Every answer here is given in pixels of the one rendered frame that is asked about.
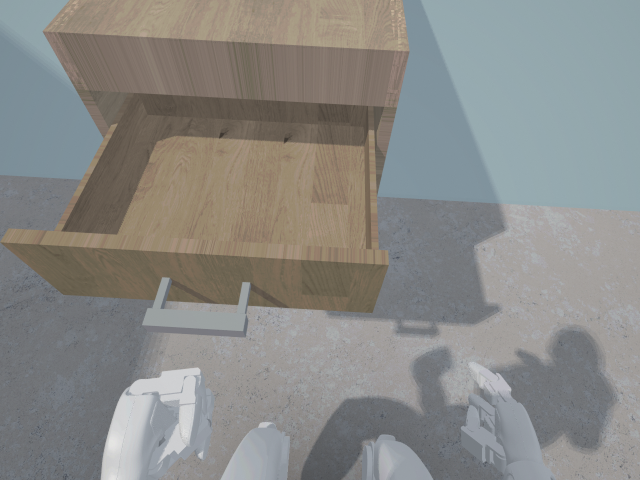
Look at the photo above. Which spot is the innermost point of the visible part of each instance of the robot thigh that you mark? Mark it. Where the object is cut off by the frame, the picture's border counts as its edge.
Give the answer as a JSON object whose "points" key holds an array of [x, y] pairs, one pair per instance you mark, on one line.
{"points": [[263, 454], [392, 460]]}

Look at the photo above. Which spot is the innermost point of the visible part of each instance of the robot right thigh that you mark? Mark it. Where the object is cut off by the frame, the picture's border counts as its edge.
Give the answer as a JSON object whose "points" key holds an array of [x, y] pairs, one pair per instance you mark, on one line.
{"points": [[392, 460]]}

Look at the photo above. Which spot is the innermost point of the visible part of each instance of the robot right hand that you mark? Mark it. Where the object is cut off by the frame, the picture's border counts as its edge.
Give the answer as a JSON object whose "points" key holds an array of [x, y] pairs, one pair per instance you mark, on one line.
{"points": [[508, 435]]}

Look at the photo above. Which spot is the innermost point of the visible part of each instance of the robot left hand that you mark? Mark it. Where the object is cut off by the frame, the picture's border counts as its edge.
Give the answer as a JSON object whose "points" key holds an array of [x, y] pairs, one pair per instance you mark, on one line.
{"points": [[175, 406]]}

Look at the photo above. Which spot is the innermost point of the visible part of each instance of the drawer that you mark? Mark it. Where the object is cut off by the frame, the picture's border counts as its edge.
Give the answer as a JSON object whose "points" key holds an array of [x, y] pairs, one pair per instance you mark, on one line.
{"points": [[212, 192]]}

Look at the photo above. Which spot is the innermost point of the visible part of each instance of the cabinet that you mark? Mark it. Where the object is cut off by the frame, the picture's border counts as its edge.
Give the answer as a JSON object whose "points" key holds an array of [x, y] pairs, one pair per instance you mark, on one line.
{"points": [[350, 52]]}

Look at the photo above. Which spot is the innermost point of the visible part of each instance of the robot left thigh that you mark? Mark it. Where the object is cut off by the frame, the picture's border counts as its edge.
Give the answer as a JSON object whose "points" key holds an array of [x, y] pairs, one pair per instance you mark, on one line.
{"points": [[263, 454]]}

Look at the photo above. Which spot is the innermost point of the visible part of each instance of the handle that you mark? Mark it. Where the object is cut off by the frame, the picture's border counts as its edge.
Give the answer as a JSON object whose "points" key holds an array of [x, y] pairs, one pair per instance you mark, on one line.
{"points": [[158, 319]]}

